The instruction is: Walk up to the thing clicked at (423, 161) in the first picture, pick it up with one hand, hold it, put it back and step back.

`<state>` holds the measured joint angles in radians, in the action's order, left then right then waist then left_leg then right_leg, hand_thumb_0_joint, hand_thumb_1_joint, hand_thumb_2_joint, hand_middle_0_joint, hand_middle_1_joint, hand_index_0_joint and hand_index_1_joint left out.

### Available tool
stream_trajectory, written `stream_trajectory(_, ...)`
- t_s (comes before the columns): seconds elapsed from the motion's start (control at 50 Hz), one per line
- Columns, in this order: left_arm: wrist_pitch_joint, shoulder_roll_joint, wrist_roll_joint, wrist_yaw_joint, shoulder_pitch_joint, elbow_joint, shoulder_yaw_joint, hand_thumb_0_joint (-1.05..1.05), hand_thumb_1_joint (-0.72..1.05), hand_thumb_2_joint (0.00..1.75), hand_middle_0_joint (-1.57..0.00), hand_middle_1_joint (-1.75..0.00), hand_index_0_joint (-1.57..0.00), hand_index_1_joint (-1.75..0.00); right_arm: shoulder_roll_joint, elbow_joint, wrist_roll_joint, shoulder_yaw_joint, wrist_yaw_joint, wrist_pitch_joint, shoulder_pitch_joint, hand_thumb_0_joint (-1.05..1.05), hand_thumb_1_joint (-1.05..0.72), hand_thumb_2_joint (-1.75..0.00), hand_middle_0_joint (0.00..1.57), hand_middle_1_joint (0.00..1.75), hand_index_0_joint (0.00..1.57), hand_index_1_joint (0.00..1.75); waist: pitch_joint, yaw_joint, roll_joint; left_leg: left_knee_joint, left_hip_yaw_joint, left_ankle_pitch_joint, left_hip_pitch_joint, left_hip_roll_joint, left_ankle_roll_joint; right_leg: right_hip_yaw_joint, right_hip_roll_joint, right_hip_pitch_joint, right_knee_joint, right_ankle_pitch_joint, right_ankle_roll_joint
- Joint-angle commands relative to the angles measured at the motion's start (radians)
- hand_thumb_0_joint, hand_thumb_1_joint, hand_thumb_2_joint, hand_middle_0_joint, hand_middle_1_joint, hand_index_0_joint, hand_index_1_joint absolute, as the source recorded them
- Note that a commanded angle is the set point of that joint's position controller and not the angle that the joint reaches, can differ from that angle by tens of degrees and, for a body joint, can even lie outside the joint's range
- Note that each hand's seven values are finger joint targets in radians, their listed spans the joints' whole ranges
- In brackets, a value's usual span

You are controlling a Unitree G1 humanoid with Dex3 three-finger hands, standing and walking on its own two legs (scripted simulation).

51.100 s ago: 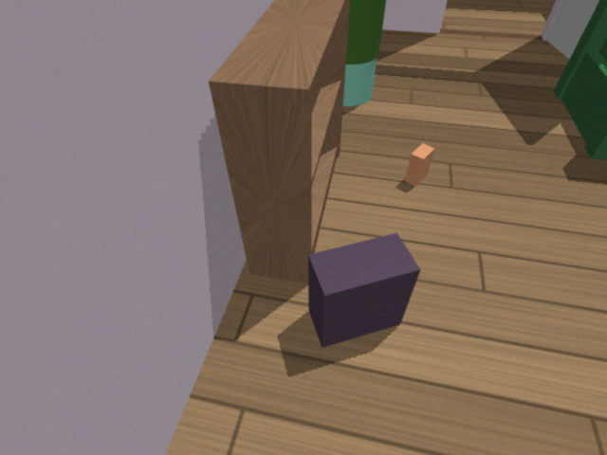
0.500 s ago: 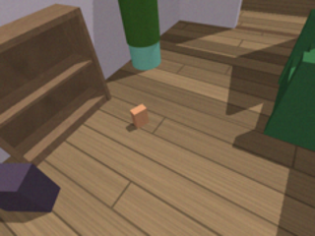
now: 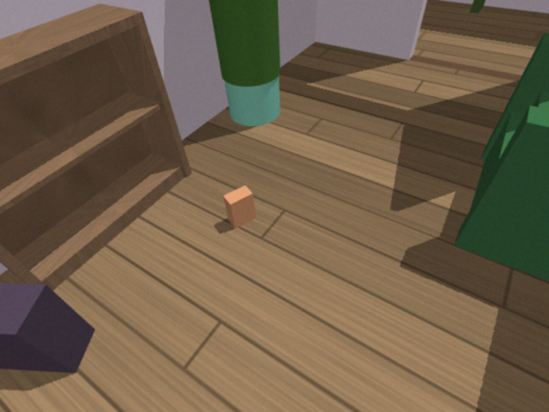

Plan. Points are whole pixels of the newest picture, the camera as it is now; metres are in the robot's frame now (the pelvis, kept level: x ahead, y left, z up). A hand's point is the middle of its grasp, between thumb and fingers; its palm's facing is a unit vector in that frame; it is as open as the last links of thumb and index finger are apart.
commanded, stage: step back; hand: left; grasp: from above
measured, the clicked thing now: (240, 207) +1.14 +0.24 -0.67
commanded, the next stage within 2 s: stand in 0.28 s
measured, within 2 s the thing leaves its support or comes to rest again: neither
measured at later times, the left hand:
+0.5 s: hand out of the picture +0.11 +0.29 -0.14, palm faces +0.01 -0.94 -0.33, open 7.4 cm
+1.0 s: hand out of the picture +0.09 +0.28 -0.13, palm faces -0.02 -0.94 -0.35, open 7.4 cm
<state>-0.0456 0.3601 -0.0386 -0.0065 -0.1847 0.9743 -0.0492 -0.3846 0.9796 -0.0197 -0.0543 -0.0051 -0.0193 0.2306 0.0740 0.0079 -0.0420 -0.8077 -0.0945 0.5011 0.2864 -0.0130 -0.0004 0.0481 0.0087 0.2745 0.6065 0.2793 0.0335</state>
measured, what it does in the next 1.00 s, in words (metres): steps on the spot: left foot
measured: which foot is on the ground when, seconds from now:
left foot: up 0.00-0.18, down 0.20-1.00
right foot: down 0.00-1.00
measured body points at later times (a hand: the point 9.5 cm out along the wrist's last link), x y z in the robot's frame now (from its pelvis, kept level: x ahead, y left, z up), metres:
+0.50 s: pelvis +0.03 +0.03 +0.01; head +0.05 +0.04 +0.46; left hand +0.11 +0.34 -0.12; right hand +0.14 -0.26 -0.11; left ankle +0.03 +0.15 -0.73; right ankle +0.03 -0.10 -0.73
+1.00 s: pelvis +0.02 +0.02 +0.02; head +0.04 +0.02 +0.47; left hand +0.09 +0.33 -0.11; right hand +0.11 -0.28 -0.12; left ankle +0.03 +0.15 -0.73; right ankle +0.03 -0.10 -0.73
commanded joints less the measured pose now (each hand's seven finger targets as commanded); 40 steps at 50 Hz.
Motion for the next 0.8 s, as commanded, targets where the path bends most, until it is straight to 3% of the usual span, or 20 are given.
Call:
stream_trajectory(0.0,-0.031,0.267,0.012,0.028,0.074,-0.079,-0.068,0.00,0.90,0.90,-0.20,-0.30,-0.20,-0.30,-0.173,-0.041,0.010,-0.030,0.014,0.022,0.011,0.00,-0.90,-0.90,0.20,0.30,0.20,0.30,-0.011,0.002,0.138,-0.076,-0.056,0.002,0.120,0.021,0.014,-0.337,-0.290,-0.041,-0.295,-0.059,0.137)
stream_trajectory(0.1,-0.027,0.270,0.017,0.029,0.062,-0.059,-0.068,0.00,0.90,0.90,-0.20,-0.30,-0.20,-0.30,-0.155,-0.028,-0.003,-0.026,0.013,0.027,-0.001,0.00,-0.90,-0.90,0.20,0.30,0.20,0.30,-0.074,0.015,0.204,0.104,0.048,-0.056,0.056,0.033,0.000,-0.226,-0.275,-0.103,-0.193,-0.367,0.124)
stream_trajectory(0.12,-0.023,0.270,0.020,0.028,0.081,-0.060,-0.065,0.00,0.90,0.90,-0.20,-0.30,-0.20,-0.30,-0.153,-0.020,-0.004,-0.029,0.013,0.028,0.002,0.00,-0.90,-0.90,0.20,0.30,0.20,0.30,-0.085,0.006,0.216,0.140,0.074,-0.078,0.014,0.029,0.002,-0.206,-0.270,-0.086,-0.179,-0.377,0.117)
stream_trajectory(0.14,-0.018,0.273,0.023,0.027,0.095,-0.062,-0.062,0.00,0.90,0.90,-0.20,-0.30,-0.20,-0.30,-0.151,-0.015,-0.006,-0.031,0.011,0.031,0.004,0.00,-0.90,-0.90,0.20,0.30,0.20,0.30,-0.091,-0.006,0.214,0.218,0.099,-0.132,-0.041,0.022,0.004,-0.184,-0.257,-0.058,-0.153,-0.371,0.109)
stream_trajectory(0.16,-0.011,0.267,0.029,0.027,0.106,-0.061,-0.059,0.00,0.90,0.90,-0.20,-0.30,-0.20,-0.30,-0.144,-0.001,-0.008,-0.031,0.012,0.036,0.020,0.00,-0.90,-0.90,0.20,0.30,0.20,0.30,-0.103,-0.025,0.203,0.349,0.107,-0.254,-0.086,0.016,0.008,-0.151,-0.229,-0.062,-0.100,-0.393,0.085)
stream_trajectory(0.18,-0.007,0.236,0.030,0.027,0.102,-0.069,-0.047,0.00,0.90,0.90,-0.20,-0.30,-0.20,-0.30,-0.168,0.007,-0.011,-0.041,0.015,0.041,0.025,0.00,-0.90,-0.90,0.20,0.30,0.20,0.30,-0.128,-0.026,0.146,0.369,0.052,-0.407,-0.145,0.041,0.022,-0.123,-0.195,-0.041,-0.037,-0.408,0.043)
stream_trajectory(0.2,-0.004,0.202,0.037,0.028,0.107,-0.080,-0.039,0.00,0.90,0.90,-0.20,-0.30,-0.20,-0.30,-0.206,0.003,-0.018,-0.050,0.020,0.046,0.017,0.00,-0.90,-0.90,0.20,0.30,0.20,0.30,-0.159,-0.021,0.036,0.387,-0.084,-0.555,-0.168,0.151,0.061,-0.075,-0.134,-0.008,0.051,-0.327,0.005)
stream_trajectory(0.22,0.003,0.176,0.049,0.028,0.100,-0.071,-0.028,0.00,0.90,0.90,-0.20,-0.30,-0.20,-0.30,-0.234,-0.017,-0.013,-0.048,0.020,0.050,-0.067,0.00,-0.90,-0.90,0.20,0.30,0.20,0.30,-0.144,0.013,-0.033,0.415,-0.185,-0.528,-0.128,0.233,0.118,-0.032,-0.053,0.015,0.060,-0.113,-0.022)
stream_trajectory(0.24,0.009,0.195,0.050,0.030,0.095,-0.044,-0.033,0.00,0.90,0.90,-0.20,-0.30,-0.20,-0.30,-0.255,-0.023,-0.003,-0.044,0.015,0.048,-0.126,0.00,-0.90,-0.90,0.20,0.30,0.20,0.30,-0.125,0.022,-0.066,0.406,-0.186,-0.433,-0.023,0.267,0.171,-0.028,-0.032,-0.061,0.025,0.088,-0.017)
stream_trajectory(0.26,0.015,0.171,0.051,0.026,0.081,-0.013,-0.016,0.00,0.90,0.90,-0.20,-0.30,-0.20,-0.30,-0.242,-0.012,-0.003,-0.031,0.011,0.060,-0.150,0.00,-0.90,-0.90,0.20,0.30,0.20,0.30,-0.091,0.041,-0.014,0.443,-0.228,-0.406,0.012,0.258,0.154,-0.088,-0.061,-0.115,-0.060,0.054,-0.025)
stream_trajectory(0.28,0.012,0.175,0.047,0.019,0.085,0.001,-0.014,0.00,0.90,0.90,-0.20,-0.30,-0.20,-0.30,-0.215,-0.012,0.004,-0.025,0.008,0.062,-0.164,0.00,-0.90,-0.90,0.20,0.30,0.20,0.30,-0.087,0.038,-0.009,0.443,-0.143,-0.418,0.004,0.215,0.105,-0.096,-0.083,-0.150,-0.124,-0.020,-0.020)
stream_trajectory(0.3,0.007,0.188,0.039,0.015,0.097,0.009,-0.015,0.00,0.90,0.90,-0.20,-0.30,-0.20,-0.30,-0.200,-0.010,0.008,-0.018,0.009,0.066,-0.157,0.00,-0.90,-0.90,0.20,0.30,0.20,0.30,-0.109,0.018,-0.018,0.423,-0.095,-0.503,-0.040,0.182,0.069,-0.103,-0.107,-0.172,-0.128,-0.159,-0.013)
stream_trajectory(0.32,0.006,0.198,0.040,0.014,0.094,0.019,-0.014,0.00,0.90,0.90,-0.20,-0.30,-0.20,-0.30,-0.188,0.003,0.010,-0.014,0.011,0.069,-0.143,0.00,-0.90,-0.90,0.20,0.30,0.20,0.30,-0.130,0.009,-0.034,0.423,-0.074,-0.512,-0.063,0.161,0.046,-0.107,-0.117,-0.177,-0.132,-0.208,-0.006)
stream_trajectory(0.36,0.006,0.190,0.042,0.013,0.099,0.037,-0.008,0.00,0.90,0.90,-0.20,-0.30,-0.20,-0.30,-0.198,0.024,0.010,-0.012,0.011,0.074,-0.160,0.00,-0.90,-0.90,0.20,0.30,0.20,0.30,-0.123,0.017,-0.059,0.437,-0.062,-0.566,-0.112,0.159,0.042,-0.104,-0.114,-0.177,-0.161,-0.230,-0.015)
stream_trajectory(0.4,0.007,0.190,0.041,0.013,0.119,0.050,0.000,0.00,0.90,0.90,-0.20,-0.30,-0.20,-0.30,-0.194,0.034,0.013,-0.008,0.013,0.072,-0.163,0.00,-0.90,-0.90,0.20,0.30,0.20,0.30,-0.138,0.001,-0.042,0.429,-0.043,-0.652,-0.153,0.155,0.035,-0.103,-0.119,-0.188,-0.187,-0.293,-0.016)
stream_trajectory(0.52,0.006,0.198,0.036,0.012,0.134,0.085,0.009,0.00,0.90,0.90,-0.20,-0.30,-0.20,-0.30,-0.178,0.058,0.018,-0.001,0.016,0.066,-0.190,0.00,-0.90,-0.90,0.20,0.30,0.20,0.30,-0.141,-0.003,0.006,0.472,-0.016,-0.640,-0.213,0.153,0.028,-0.099,-0.129,-0.198,-0.256,-0.321,-0.022)
stream_trajectory(0.78,0.001,0.204,0.030,0.012,0.150,0.113,0.011,0.00,0.90,0.90,-0.20,-0.30,-0.20,-0.30,-0.171,0.089,0.014,0.006,0.005,0.058,-0.224,0.00,-0.90,-0.90,0.20,0.30,0.20,0.30,-0.088,-0.006,0.046,0.541,0.000,-0.432,-0.192,0.138,0.013,-0.117,-0.145,-0.161,-0.345,-0.187,-0.025)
